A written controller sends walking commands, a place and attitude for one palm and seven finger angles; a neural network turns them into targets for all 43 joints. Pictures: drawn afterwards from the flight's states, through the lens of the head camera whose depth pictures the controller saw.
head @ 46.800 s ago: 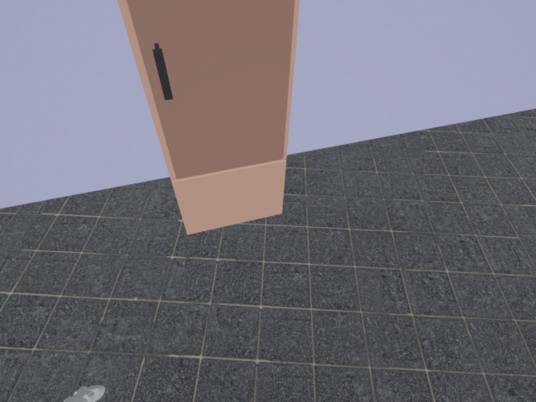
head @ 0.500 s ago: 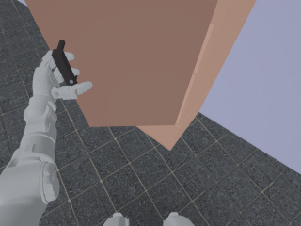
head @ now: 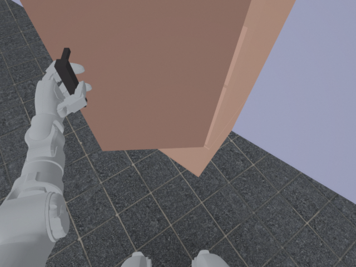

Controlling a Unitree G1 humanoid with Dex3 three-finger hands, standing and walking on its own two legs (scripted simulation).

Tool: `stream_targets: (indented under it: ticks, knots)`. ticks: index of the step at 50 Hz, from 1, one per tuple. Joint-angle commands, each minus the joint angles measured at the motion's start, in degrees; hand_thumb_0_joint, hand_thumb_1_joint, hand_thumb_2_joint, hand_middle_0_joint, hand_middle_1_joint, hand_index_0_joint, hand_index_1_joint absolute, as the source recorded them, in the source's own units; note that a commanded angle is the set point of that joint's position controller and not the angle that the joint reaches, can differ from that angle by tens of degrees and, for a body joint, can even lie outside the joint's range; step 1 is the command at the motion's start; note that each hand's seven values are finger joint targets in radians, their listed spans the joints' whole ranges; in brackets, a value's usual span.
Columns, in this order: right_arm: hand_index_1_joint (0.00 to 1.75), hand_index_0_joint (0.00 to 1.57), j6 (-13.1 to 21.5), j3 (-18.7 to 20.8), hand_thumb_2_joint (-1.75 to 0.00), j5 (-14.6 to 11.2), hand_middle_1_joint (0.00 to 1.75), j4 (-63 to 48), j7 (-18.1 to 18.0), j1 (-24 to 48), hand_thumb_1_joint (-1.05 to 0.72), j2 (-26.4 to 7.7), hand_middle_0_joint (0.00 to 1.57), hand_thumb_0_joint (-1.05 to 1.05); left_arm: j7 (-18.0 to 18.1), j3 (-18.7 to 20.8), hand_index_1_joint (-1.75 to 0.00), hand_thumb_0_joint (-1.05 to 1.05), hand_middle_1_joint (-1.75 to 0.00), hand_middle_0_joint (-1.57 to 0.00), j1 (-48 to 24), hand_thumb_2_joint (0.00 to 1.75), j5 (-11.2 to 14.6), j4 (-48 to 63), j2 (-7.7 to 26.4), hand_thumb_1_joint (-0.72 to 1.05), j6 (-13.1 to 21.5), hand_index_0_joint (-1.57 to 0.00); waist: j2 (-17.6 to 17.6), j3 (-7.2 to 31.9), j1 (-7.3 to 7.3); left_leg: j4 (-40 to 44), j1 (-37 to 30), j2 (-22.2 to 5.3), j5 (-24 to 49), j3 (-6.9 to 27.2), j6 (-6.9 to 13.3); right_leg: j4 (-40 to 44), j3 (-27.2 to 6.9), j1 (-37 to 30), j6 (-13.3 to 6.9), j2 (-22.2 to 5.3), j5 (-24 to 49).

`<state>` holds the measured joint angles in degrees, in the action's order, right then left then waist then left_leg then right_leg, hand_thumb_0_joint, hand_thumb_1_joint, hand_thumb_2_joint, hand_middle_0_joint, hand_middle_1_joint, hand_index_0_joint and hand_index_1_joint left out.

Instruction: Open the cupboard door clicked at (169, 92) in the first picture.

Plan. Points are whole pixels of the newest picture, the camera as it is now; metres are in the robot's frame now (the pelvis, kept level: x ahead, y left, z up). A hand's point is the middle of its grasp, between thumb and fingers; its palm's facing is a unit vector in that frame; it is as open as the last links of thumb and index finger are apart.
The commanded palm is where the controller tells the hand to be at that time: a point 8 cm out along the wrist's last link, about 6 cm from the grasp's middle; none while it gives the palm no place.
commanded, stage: pull the door open along its arc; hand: left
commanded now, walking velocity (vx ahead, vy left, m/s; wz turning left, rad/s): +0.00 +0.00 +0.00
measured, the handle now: (74, 79) +0.53 +0.22 +0.09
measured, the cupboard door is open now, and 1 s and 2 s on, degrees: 40 78 80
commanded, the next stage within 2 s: open thumb and fingers to let go in 0.98 s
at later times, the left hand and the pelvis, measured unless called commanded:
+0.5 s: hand (92, 141) +0.36 +0.15 +0.09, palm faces +0.27 -0.96 +0.06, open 6.1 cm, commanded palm +0.30 +0.21 +0.09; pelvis +0.01 +0.00 +0.01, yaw +0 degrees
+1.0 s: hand (134, 187) +0.26 +0.07 +0.09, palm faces +0.45 -0.89 -0.01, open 6.0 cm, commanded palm +0.19 +0.10 +0.09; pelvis +0.01 -0.04 +0.02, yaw +4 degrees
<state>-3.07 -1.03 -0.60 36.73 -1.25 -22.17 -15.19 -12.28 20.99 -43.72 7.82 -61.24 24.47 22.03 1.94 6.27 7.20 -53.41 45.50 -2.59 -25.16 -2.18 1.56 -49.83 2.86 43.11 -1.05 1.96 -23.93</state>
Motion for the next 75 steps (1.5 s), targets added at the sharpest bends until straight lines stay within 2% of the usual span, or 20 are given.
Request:
stream_targets:
  ticks: [1,11,14,16,17,18,20,22,24,25,28,30,33,38,49,51,54,60,67,75]
  knots:
    - [0.3,0.2,1.2,3.4,-0.9,-0.2,0.3,-4.5,-0.4,-6.1,-0.9,-9.4,0.2,0.0,-0.3,1.6,-1.35,0.0,-1.35,-0.4,-21.3,0.9,1.1,14.4,13.4,0.9,4.7,-0.4,4.2,25.7,-1.07,5.3,-19.6,1.5,24.9,3.7,0.0,4.7,-1.3,-9.7,-0.2,1.3,22.5]
    - [0.3,0.2,1.7,3.8,-0.9,-1.4,0.3,-9.2,0.6,-1.4,-0.9,-8.1,0.2,0.0,-0.5,-1.1,-1.35,0.0,-1.35,-0.4,4.0,0.9,4.8,31.8,6.5,0.9,2.7,-0.4,2.9,24.4,-4.99,7.9,-21.1,1.5,30.3,2.1,0.1,5.9,-1.0,-17.2,-0.2,1.1,29.0]
    - [0.3,0.2,2.3,3.8,-0.9,-1.7,0.3,-10.4,0.8,0.7,-0.9,-7.5,0.2,0.0,0.1,-2.6,-1.35,0.0,-1.35,-0.4,11.4,0.9,5.9,38.0,3.4,0.9,1.6,-0.4,0.0,21.1,-5.46,9.2,-19.6,1.8,28.3,1.5,0.3,6.8,-1.0,-19.1,0.0,0.9,29.5]
    - [0.3,0.2,3.0,3.8,-0.9,-1.8,0.3,-11.3,0.7,2.2,-0.9,-7.0,0.2,0.0,0.7,-3.1,-1.35,0.0,-1.35,-0.4,17.6,0.9,6.3,43.1,2.1,0.9,1.1,-0.4,1.5,20.8,-6.2,9.5,-20.9,1.8,30.3,1.3,0.3,6.8,-1.0,-19.9,0.0,0.6,30.9]
    - [0.3,0.2,3.7,3.6,-0.9,-1.5,0.3,-11.5,0.7,4.9,-0.9,-4.9,0.2,0.0,8.9,4.3,-1.35,0.0,-1.35,-0.4,16.9,0.9,9.8,47.0,0.1,0.9,0.1,-0.4,0.4,19.5,-11.31,10.3,-18.4,2.2,29.1,1.2,-0.6,7.3,0.1,-20.2,-0.1,0.6,28.6]
    - [0.3,0.2,4.3,3.4,-0.9,-1.2,0.3,-11.4,1.0,5.5,-0.9,-4.8,0.2,0.0,12.9,-1.2,-1.35,0.0,-1.35,-0.4,20.0,0.9,8.0,47.3,-5.3,0.9,-1.1,-0.4,1.2,16.5,-8.88,10.9,-19.2,2.2,26.9,1.0,-1.0,7.6,0.4,-18.8,0.0,0.8,26.4]
    - [0.3,0.2,4.8,3.4,-0.9,-0.2,0.3,-10.7,1.3,5.8,-0.9,-5.2,0.2,0.0,19.7,-0.9,-1.35,0.0,-1.35,-0.4,23.1,0.9,5.1,49.2,-5.3,0.9,-1.9,-0.4,-4.3,14.6,-8.71,11.3,-17.5,2.2,23.7,1.6,-0.9,7.9,0.7,-19.0,0.1,0.6,24.1]
    - [0.3,0.2,5.0,3.4,-0.9,0.7,0.3,-11.5,1.8,7.6,-0.9,-4.0,0.2,0.0,25.4,-4.8,-1.35,0.0,-1.35,-0.4,26.0,0.9,1.2,55.7,-9.5,0.9,-2.2,-0.4,0.2,17.4,-9.41,11.1,-19.7,2.4,25.7,1.2,-1.1,7.0,0.3,-19.8,-0.1,-0.1,25.0]
    - [0.3,0.2,4.6,3.2,-0.9,1.5,0.3,-11.3,2.1,8.4,-0.9,-3.7,0.2,0.0,29.9,-8.7,-1.35,0.0,-1.35,-0.4,27.6,0.9,-2.3,58.1,-12.5,0.9,-3.2,-0.4,-0.5,16.1,-8.71,11.0,-20.3,2.2,24.8,1.5,-1.3,7.2,0.3,-19.0,-0.2,-0.5,23.9]
    - [0.3,0.2,4.3,3.3,-0.9,2.0,0.3,-11.2,2.0,8.2,-0.9,-3.9,0.2,0.0,31.7,-10.0,-1.35,0.0,-1.35,-0.4,28.4,0.9,-4.0,58.8,-12.9,0.9,-3.4,-0.4,-3.3,15.9,-8.1,11.0,-20.0,2.1,23.7,1.9,-1.0,7.5,0.2,-19.7,-0.2,-0.5,23.3]
    - [0.3,0.2,3.6,3.1,-0.9,2.4,0.3,-12.1,1.7,10.4,-0.9,-3.0,0.2,0.0,35.0,-15.5,-1.35,0.0,-1.35,-0.4,30.5,0.9,-6.4,63.5,-17.9,0.9,-4.4,-0.4,-1.8,15.8,-8.07,11.3,-21.3,2.2,22.0,1.7,-1.0,8.2,-0.2,-20.3,-0.4,-1.0,22.7]
    - [0.3,0.2,3.1,3.0,-0.9,2.7,0.3,-12.3,1.2,11.3,-0.9,-2.8,0.2,0.0,36.7,-17.5,-1.35,0.0,-1.35,-0.4,32.1,0.9,-7.2,64.8,-19.8,0.9,-5.5,-0.4,-4.3,14.4,-7.5,11.3,-21.1,2.3,20.5,1.9,-0.8,9.3,-0.5,-21.0,-0.3,-1.2,22.2]
    - [0.3,0.2,2.6,2.7,-0.9,2.9,0.3,-13.0,1.0,13.2,-0.9,-2.1,0.2,0.0,37.9,-22.0,-1.35,0.0,-1.35,-0.4,35.4,0.9,-8.3,68.3,-23.2,0.9,-6.5,-0.4,-2.5,12.3,-7.42,11.8,-21.8,2.5,19.1,1.8,-0.9,10.0,-0.6,-20.9,-0.5,-1.5,21.4]
    - [0.3,0.2,2.5,2.1,-0.9,3.5,0.3,-13.7,0.4,15.3,-0.9,-1.3,0.2,0.0,40.7,-26.1,-1.35,0.0,-1.35,-0.4,39.9,0.9,-9.5,70.7,-26.4,0.9,-8.4,-0.4,-4.8,9.0,-7.12,12.0,-20.8,2.9,15.3,2.2,-0.7,11.9,-1.3,-20.8,-0.1,-2.1,18.4]
    - [0.3,0.2,3.9,2.0,-0.9,3.8,0.3,-16.0,1.0,16.2,-0.9,-0.2,0.2,0.0,41.5,-36.2,-1.35,0.0,-1.35,-0.4,57.3,0.9,-13.6,80.4,-32.1,0.9,-9.3,-0.4,-6.6,9.0,-7.27,10.1,-20.5,3.5,15.6,2.7,-0.4,12.3,-3.5,-22.8,0.6,-3.8,23.6]
    - [0.3,0.2,4.6,1.8,-0.9,3.6,0.3,-16.6,1.2,16.5,-0.9,0.0,0.2,0.0,41.0,-37.6,-1.35,0.0,-1.35,-0.4,61.5,0.9,-12.9,81.8,-33.3,0.9,-9.5,-0.4,-6.0,8.3,-7.54,9.7,-20.5,3.6,15.3,2.7,-0.4,12.6,-3.4,-22.7,0.6,-3.8,23.5]
    - [0.3,0.2,4.9,1.5,-0.9,3.9,0.3,-15.2,0.5,17.2,-0.9,-0.3,0.2,0.0,42.3,-34.1,-1.35,0.0,-1.35,-0.4,51.2,0.9,-12.5,80.9,-29.9,0.9,-8.9,-0.4,-5.8,5.1,-6.21,8.5,-19.1,4.0,12.0,3.0,-0.4,13.6,-4.5,-18.7,0.8,-4.0,17.6]
    - [0.3,0.2,5.3,1.7,-0.9,4.1,0.3,-14.5,-0.3,17.1,-0.9,0.1,0.2,0.0,42.4,-32.2,-1.3,0.0,-1.3,-0.37,52.0,0.72,-11.9,77.3,-29.5,0.48,-8.5,-0.37,-8.9,7.8,-7.44,8.3,-18.4,4.3,12.0,3.2,-0.4,14.7,-6.6,-21.0,1.3,-4.9,17.7]
    - [0.3,0.2,4.8,1.7,-0.9,4.0,0.3,-15.0,0.0,16.4,-0.9,-0.1,0.2,0.0,41.2,-33.4,-1.25,0.0,-1.25,-0.33,52.0,0.51,-12.2,78.4,-30.1,-0.01,-8.5,-0.33,-7.6,9.1,-7.37,9.1,-19.4,4.0,13.7,3.0,-0.3,12.7,-5.0,-21.5,1.3,-4.6,22.1]
    - [0.3,0.2,4.5,1.6,-0.9,3.9,0.3,-15.7,0.1,16.7,-0.9,-0.3,0.2,0.0,41.4,-35.0,-1.2,0.0,-1.2,-0.3,51.1,0.3,-12.6,78.0,-31.4,-0.5,-9.1,-0.3,-6.4,7.5,-6.92,9.0,-19.5,3.7,12.9,3.2,-0.2,12.4,-3.6,-19.2,0.4,-3.8,17.1]
